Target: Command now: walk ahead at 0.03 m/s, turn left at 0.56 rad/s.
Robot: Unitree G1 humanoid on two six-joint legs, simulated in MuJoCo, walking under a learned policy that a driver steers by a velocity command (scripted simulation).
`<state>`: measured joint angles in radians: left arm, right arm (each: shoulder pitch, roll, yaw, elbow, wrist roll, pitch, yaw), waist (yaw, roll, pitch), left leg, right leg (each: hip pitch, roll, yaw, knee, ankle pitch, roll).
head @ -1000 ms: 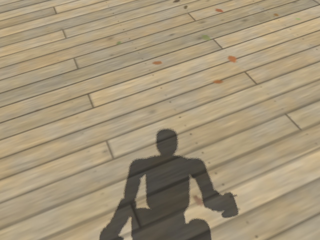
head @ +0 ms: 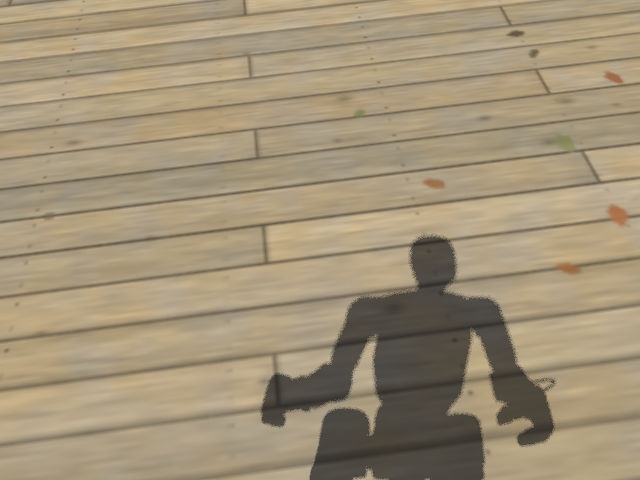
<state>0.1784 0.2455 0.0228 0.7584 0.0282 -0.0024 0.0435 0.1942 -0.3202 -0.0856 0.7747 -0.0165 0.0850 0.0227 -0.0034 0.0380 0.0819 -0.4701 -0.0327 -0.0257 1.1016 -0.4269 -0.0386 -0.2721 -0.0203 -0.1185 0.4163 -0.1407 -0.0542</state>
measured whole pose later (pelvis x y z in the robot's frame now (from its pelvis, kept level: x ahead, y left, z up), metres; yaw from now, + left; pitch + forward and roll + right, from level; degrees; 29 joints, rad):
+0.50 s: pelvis -0.02 +0.04 +0.00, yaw +16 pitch +0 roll -2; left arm 0.21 0.31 0.07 0.76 0.02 0.07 0.01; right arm 0.23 -0.28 -0.05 0.71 -0.01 0.03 0.00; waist 0.00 -0.04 0.05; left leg -0.20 -0.09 -0.09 0.39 -0.19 0.08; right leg -0.47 -0.01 0.02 0.97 -0.35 0.04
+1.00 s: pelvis +0.00 +0.01 +0.00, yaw +19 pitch -2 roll +0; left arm 0.18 0.23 0.00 0.85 0.01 0.01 0.02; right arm 0.23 -0.25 -0.01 0.91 -0.01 0.02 -0.02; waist -0.01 0.01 0.04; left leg -0.16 -0.08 -0.11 0.38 -0.19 0.03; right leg -0.14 0.04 0.00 0.40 -0.23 -0.04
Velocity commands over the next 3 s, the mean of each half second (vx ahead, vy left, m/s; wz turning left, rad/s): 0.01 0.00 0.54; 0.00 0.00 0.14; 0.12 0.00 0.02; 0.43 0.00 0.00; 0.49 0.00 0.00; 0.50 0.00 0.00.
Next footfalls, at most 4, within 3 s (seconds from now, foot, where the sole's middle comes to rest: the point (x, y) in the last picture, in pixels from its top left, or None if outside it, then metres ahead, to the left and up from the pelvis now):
0.20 left None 0.01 0.12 -0.78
0.72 right None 0.06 -0.06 -0.78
1.54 left None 0.06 0.16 -0.78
2.00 right None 0.44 0.12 -0.78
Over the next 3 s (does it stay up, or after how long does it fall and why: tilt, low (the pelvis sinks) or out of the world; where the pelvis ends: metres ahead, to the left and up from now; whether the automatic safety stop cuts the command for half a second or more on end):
stays up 0.78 0.33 0.00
